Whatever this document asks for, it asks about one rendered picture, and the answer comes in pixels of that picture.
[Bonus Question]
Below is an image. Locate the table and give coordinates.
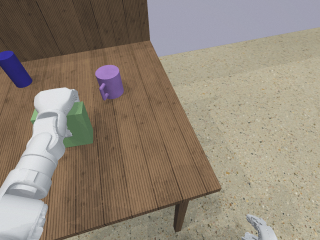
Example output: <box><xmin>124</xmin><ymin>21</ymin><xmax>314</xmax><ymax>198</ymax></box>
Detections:
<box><xmin>0</xmin><ymin>0</ymin><xmax>222</xmax><ymax>240</ymax></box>

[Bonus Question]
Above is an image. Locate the sponge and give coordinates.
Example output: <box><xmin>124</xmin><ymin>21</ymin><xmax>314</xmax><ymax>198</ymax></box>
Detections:
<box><xmin>30</xmin><ymin>101</ymin><xmax>93</xmax><ymax>148</ymax></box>

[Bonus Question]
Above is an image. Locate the robot left upper arm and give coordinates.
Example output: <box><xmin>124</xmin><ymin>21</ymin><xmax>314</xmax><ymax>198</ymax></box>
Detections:
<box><xmin>0</xmin><ymin>194</ymin><xmax>48</xmax><ymax>240</ymax></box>

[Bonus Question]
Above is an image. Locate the robot left forearm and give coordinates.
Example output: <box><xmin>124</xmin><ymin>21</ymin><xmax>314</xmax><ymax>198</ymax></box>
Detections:
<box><xmin>0</xmin><ymin>109</ymin><xmax>67</xmax><ymax>200</ymax></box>

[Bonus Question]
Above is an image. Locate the left robot hand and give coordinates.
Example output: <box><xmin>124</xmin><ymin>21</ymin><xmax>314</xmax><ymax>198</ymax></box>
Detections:
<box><xmin>34</xmin><ymin>87</ymin><xmax>80</xmax><ymax>138</ymax></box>

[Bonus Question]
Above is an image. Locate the right robot hand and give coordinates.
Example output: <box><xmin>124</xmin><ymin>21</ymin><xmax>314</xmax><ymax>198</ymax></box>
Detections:
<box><xmin>241</xmin><ymin>214</ymin><xmax>278</xmax><ymax>240</ymax></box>

